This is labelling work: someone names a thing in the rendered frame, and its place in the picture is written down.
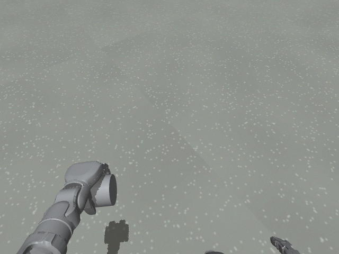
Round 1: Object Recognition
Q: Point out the can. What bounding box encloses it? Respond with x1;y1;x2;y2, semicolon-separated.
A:
90;174;117;207

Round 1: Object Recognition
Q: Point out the left robot arm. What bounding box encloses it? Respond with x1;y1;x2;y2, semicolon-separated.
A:
17;180;91;254

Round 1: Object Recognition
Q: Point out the right robot hand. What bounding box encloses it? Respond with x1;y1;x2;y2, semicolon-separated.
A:
270;237;300;254

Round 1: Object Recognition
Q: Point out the left robot hand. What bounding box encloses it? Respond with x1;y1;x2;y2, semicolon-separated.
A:
65;161;111;215

